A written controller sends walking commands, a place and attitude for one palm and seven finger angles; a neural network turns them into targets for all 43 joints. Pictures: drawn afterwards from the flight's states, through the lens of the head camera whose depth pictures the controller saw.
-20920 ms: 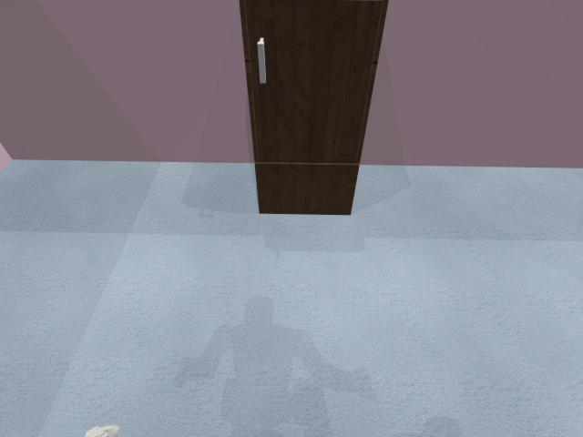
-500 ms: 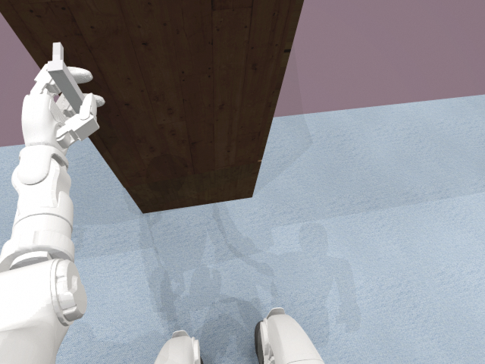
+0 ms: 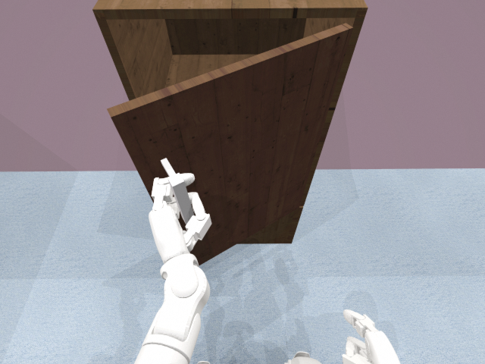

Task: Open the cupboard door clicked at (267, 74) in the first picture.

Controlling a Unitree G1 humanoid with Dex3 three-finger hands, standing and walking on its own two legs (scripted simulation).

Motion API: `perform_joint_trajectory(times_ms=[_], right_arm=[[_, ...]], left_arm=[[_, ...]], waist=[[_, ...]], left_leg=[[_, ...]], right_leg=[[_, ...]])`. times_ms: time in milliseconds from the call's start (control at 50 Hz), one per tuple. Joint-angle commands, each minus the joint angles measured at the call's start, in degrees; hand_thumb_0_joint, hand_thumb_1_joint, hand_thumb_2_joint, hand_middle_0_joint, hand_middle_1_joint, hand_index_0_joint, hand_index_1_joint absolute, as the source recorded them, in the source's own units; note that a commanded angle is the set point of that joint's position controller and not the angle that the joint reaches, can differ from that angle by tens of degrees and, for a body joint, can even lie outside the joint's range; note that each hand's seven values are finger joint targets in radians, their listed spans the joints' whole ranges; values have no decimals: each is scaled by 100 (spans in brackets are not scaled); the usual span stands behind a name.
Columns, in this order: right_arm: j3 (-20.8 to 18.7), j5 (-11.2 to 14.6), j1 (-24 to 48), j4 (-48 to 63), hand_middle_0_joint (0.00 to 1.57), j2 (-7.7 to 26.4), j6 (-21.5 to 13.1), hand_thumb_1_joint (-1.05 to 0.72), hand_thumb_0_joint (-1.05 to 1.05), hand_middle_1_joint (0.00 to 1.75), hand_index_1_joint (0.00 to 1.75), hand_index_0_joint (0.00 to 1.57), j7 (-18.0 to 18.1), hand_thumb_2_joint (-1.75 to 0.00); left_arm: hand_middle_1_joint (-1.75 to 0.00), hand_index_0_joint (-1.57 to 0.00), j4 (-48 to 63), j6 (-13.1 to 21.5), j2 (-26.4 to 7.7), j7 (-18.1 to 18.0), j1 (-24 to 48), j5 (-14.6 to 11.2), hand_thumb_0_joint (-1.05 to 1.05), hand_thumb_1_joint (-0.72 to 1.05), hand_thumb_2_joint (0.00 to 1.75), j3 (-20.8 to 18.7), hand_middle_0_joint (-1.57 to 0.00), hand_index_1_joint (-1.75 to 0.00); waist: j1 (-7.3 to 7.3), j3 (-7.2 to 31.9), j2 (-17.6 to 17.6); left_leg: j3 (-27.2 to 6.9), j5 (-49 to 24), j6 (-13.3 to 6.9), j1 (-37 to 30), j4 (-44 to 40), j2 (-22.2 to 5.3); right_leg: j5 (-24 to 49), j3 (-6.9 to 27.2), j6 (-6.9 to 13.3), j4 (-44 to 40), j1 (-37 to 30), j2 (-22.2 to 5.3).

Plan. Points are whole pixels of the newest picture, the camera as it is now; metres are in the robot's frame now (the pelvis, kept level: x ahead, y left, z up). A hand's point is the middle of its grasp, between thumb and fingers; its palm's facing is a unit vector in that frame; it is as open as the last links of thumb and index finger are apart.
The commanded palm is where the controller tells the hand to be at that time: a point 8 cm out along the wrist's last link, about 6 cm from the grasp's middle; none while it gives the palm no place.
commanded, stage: pull the door open along its arc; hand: left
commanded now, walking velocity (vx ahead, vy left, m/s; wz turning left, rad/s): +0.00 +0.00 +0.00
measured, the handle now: (178, 192) +0.38 +0.14 +0.05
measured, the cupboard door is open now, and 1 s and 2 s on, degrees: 31 42 44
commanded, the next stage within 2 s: open thumb and fingers to let go in 0.18 s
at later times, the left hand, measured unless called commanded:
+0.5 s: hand (225, 244) +0.29 +0.05 +0.05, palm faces +0.46 -0.89 -0.05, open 6.8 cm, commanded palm +0.24 +0.08 +0.04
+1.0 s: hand (228, 246) +0.29 +0.04 +0.05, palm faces +0.42 -0.91 -0.02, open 14.6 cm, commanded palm +0.24 +0.08 +0.04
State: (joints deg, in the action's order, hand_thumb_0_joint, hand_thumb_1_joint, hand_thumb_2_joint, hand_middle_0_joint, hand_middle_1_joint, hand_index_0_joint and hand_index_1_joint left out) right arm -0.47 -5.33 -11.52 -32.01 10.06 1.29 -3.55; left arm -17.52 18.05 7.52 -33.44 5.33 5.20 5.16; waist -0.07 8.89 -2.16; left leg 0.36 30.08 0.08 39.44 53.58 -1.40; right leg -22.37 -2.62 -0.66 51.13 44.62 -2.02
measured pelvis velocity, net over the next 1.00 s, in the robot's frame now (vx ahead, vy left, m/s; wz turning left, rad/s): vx -0.04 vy -0.03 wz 0.03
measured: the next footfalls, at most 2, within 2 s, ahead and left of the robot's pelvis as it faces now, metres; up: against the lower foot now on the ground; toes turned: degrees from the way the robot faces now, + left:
none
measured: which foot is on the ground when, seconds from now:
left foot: down 0.00-1.00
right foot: down 0.00-1.00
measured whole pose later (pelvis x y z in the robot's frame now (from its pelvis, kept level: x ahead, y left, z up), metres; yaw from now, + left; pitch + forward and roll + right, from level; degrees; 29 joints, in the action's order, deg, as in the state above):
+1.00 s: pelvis -0.04 -0.03 -0.01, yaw +2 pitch +12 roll +1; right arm -0.5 -5.7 -10.6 -36.3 10.6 -2.9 0.2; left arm -19.7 16.9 7.3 -36.8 5.6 5.6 8.9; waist -0.7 7.7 -2.1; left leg -1.2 27.3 2.4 39.9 55.4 -1.3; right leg -21.3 -3.9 2.0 55.0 45.6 -2.3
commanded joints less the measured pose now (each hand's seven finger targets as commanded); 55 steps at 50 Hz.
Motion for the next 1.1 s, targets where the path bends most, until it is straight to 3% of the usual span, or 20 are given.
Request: perform_joint_trajectory(times_ms=[0,80,140,180,240,260,320,380,440,460,520,660,700,760,820,880,920,1000,1080], right_arm=[[-237,15,115,746,20,546,-250,-90,0,30,30,20,138,-90],[-124,93,502,818,20,426,-353,-90,0,30,30,20,114,-90],[-84,138,658,895,20,371,-371,-90,0,30,30,20,80,-90],[-40,143,759,849,20,379,-342,-90,0,30,30,20,123,-90],[-24,87,777,740,20,386,-351,-90,0,30,30,20,234,-90],[-3,77,788,647,20,410,-353,-90,0,30,30,20,302,-90],[-42,32,806,561,20,374,-407,-90,0,30,30,20,349,-90],[-98,2,661,548,20,400,-450,-90,0,30,30,20,352,-90],[-135,-11,569,529,20,425,-516,-90,0,30,30,20,354,-90],[-147,8,551,528,20,448,-527,-90,0,30,30,20,363,-90],[-172,4,568,479,20,480,-604,-90,0,30,30,20,392,-90],[-210,30,565,470,20,524,-692,-90,0,30,30,20,439,-90],[-206,20,544,457,20,521,-710,-90,0,30,30,20,426,-90],[-201,36,586,454,20,545,-724,-90,0,30,30,20,439,-90],[-182,12,621,423,20,539,-751,-90,0,30,30,20,441,-90],[-179,4,594,444,20,523,-733,-90,0,30,30,20,435,-90],[-179,-2,580,453,20,525,-718,-90,0,30,30,20,410,-90],[-149,2,620,413,20,550,-699,-90,0,30,30,20,394,-90],[-140,-19,638,431,20,530,-657,-90,0,30,30,20,405,-90]], left_arm=[[-135,-40,1862,178,610,-185,298,424,0,90,90,901,-40,-135],[-135,-40,2278,-96,1063,-175,-526,273,0,90,90,1382,-40,-135],[-135,-40,2691,-353,1006,-127,-1407,125,0,90,90,1336,-40,-135],[-135,-40,2669,-475,857,-199,-1005,120,0,90,90,1195,-40,-135],[-135,-40,2326,-527,662,-315,-310,182,0,90,90,949,-40,-135],[-135,-40,2132,-506,451,-386,289,172,0,90,90,733,-40,-135],[-133,-38,1826,-435,463,-455,206,80,0,69,81,473,-38,-133],[-130,-37,1905,-288,425,-340,237,150,0,48,72,558,-37,-130],[-128,-35,1917,-89,395,-209,210,191,0,27,63,618,-35,-128],[-127,-35,1865,-37,312,-165,180,191,0,20,60,574,-35,-127],[-125,-33,1778,99,312,-108,593,226,0,-1,51,651,-33,-125],[-120,-30,1515,245,64,-101,889,162,0,-50,30,385,-30,-120],[-120,-30,1420,259,158,-143,906,146,0,-50,30,428,-30,-120],[-105,-27,1252,268,77,-215,1105,132,0,-50,30,328,-27,-105],[-90,-25,1139,284,183,-314,1494,157,0,-50,30,386,-25,-90],[-75,-22,1012,252,155,-368,1267,150,0,-50,30,270,-22,-75],[-65,-21,1021,237,314,-370,1290,190,0,-50,30,422,-21,-65],[-45,-18,865,202,390,-455,1754,250,0,-50,30,515,-18,-45],[-30,-15,789,119,408,-526,1706,192,0,-50,30,450,-15,-30]], waist=[[-91,1679,434],[-37,1454,351],[95,1505,424],[45,1213,312],[-31,1056,545],[-118,907,775],[51,1300,803],[-10,1520,749],[-84,1481,771],[-95,1447,966],[-184,1296,872],[-80,1348,873],[-78,1351,853],[-85,1232,1094],[-122,1161,858],[-21,1323,881],[-56,1344,724],[-152,1142,635],[-52,1358,650]], left_leg=[[19,-2751,119,-604,-674,60],[-44,-2570,107,-629,-671,104],[-12,-2562,121,-616,-631,157],[-49,-2283,130,-477,-598,193],[-74,-1878,111,-304,-494,251],[-111,-1698,91,-178,-463,261],[-68,-1575,112,-110,-417,320],[-39,-1622,103,-91,-379,308],[-42,-1491,88,6,-354,296],[-73,-1410,76,90,-368,291],[-59,-1092,44,175,-318,293],[-40,-910,19,289,-371,313],[-22,-912,14,268,-388,310],[-38,-724,2,349,-416,314],[-4,-573,-7,303,-430,325],[-6,-735,1,250,-507,318],[14,-874,4,130,-511,295],[-35,-745,9,76,-557,270],[-39,-891,27,62,-587,281]], right_leg=[[2367,-239,290,-286,-1932,192],[2232,-315,313,-309,-1964,201],[2520,-301,323,-330,-2235,198],[2335,-233,312,-377,-2073,165],[1953,-76,244,-488,-1852,111],[1734,-22,213,-569,-1736,79],[1724,177,167,-624,-1968,2],[2001,299,125,-632,-2134,-65],[1963,410,77,-688,-2156,-124],[1787,424,90,-722,-2174,-121],[1000,569,73,-867,-1898,-173],[318,649,133,-971,-1874,-165],[303,588,138,-928,-1812,-146],[-147,591,141,-1024,-1728,-123],[-463,535,154,-1016,-1502,-109],[-138,393,181,-893,-1646,-54],[154,258,202,-769,-1528,-9],[-22,119,219,-691,-1213,31],[191,54,239,-593,-1350,60]])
